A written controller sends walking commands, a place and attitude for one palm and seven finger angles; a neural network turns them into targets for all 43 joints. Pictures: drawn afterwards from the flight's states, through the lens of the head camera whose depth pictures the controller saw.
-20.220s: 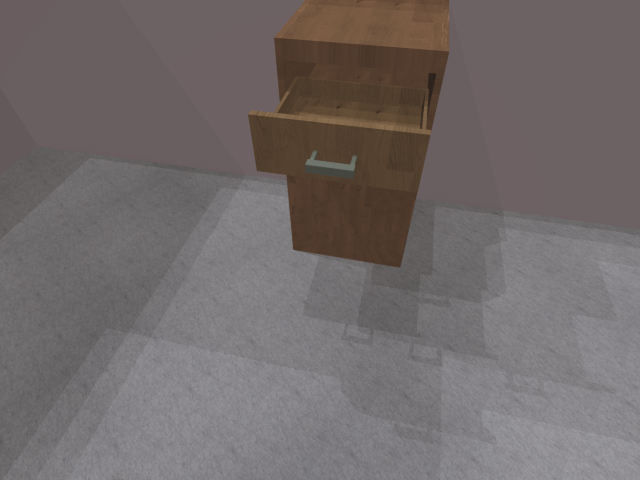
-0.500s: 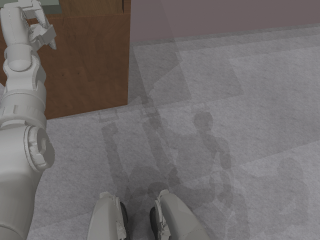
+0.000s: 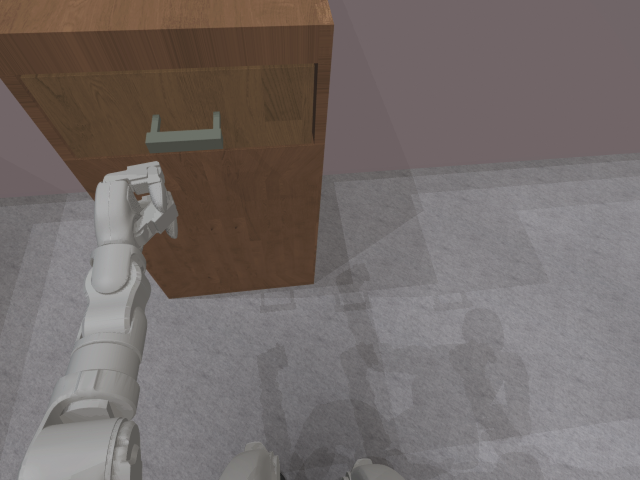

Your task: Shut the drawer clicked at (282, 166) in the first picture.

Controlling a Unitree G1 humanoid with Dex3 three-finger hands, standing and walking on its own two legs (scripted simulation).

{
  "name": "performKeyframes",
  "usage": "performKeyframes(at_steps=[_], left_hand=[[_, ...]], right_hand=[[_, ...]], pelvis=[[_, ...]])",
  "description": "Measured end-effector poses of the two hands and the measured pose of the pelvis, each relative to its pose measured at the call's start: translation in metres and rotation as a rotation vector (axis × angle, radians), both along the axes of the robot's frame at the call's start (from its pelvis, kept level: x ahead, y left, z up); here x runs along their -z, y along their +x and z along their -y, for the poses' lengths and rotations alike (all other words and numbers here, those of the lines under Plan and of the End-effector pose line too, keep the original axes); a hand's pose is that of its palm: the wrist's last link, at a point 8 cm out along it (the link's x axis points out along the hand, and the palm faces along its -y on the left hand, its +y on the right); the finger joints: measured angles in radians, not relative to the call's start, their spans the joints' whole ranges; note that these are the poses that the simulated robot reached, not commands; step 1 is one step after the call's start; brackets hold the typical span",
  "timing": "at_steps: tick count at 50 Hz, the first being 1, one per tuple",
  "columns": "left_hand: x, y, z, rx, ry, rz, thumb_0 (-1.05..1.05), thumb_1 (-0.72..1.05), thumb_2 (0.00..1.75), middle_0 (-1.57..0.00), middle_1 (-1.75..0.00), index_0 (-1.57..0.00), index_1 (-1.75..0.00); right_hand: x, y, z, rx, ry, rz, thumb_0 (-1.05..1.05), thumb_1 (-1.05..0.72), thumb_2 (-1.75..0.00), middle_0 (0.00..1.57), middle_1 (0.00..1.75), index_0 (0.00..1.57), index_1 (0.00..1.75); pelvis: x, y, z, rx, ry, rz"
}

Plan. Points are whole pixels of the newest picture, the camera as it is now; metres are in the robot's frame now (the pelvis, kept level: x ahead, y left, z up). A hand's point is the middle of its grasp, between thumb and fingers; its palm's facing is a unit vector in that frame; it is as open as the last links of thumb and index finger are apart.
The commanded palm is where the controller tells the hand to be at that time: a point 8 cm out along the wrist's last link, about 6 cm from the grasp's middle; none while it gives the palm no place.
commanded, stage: draw the hand back to the body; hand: left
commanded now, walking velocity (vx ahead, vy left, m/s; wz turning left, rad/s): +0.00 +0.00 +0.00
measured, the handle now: (186, 130) +0.62 +0.19 +0.01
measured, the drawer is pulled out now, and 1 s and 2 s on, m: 0.00 0.00 0.00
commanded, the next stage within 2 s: step back with the hand held close in 1.08 s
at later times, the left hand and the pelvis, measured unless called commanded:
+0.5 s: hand (64, 308) +0.28 +0.21 +0.14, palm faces +0.24 -0.94 -0.25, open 3.2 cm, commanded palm +0.22 +0.26 +0.17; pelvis -0.01 +0.00 +0.06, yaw +2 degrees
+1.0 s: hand out of the picture +0.16 +0.24 +0.23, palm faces +0.41 -0.82 -0.41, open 3.2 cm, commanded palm +0.11 +0.29 +0.24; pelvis +0.00 +0.00 +0.07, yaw +2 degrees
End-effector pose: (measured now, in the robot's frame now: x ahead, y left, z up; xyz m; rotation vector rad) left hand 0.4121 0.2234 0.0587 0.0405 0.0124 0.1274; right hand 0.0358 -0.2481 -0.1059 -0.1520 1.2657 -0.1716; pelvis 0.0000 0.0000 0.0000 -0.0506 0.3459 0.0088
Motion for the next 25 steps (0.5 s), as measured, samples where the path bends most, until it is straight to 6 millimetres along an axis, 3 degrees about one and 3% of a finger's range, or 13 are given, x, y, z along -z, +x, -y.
performKeyframes(at_steps=[5, 11, 17, 25], left_hand=[[-0.028, -0.037, -0.009, 0.01, 0.012, 0.051, 0.01, 0.9, 0.9, -1.4, -1.6, -1.4, -1.6], [-0.046, -0.081, -0.013, 0.037, 0.001, 0.043, 0.01, 0.9, 0.9, -1.4, -1.6, -1.4, -1.6], [-0.067, -0.127, -0.015, -0.017, 0.154, -0.045, 0.01, 0.9, 0.9, -1.4, -1.6, -1.4, -1.6], [-0.097, -0.168, -0.034, -0.126, 0.205, -0.056, 0.01, 0.89, 0.9, -1.4, -1.6, -1.4, -1.6]], right_hand=[[-0.014, 0.041, 0.004, -0.051, -0.011, 0.139, 0.0, -0.91, -0.9, 0.2, 0.3, 0.2, 0.3], [-0.034, 0.081, 0.006, -0.099, -0.025, 0.303, 0.0, -0.91, -0.9, 0.2, 0.3, 0.2, 0.3], [-0.062, 0.109, -0.006, -0.106, -0.027, 0.401, 0.01, -0.91, -0.9, 0.2, 0.3, 0.2, 0.3], [-0.09, 0.135, -0.027, -0.163, -0.008, 0.501, 0.01, -0.91, -0.9, 0.2, 0.3, 0.2, 0.3]], pelvis=[[-0.01, 0.001, 0.003, -0.021, 0.006, 0.07], [-0.019, -0.005, 0.004, -0.033, 0.016, 0.146], [-0.038, -0.01, 0.004, -0.026, 0.034, 0.244], [-0.057, -0.013, 0.003, -0.03, 0.044, 0.338]])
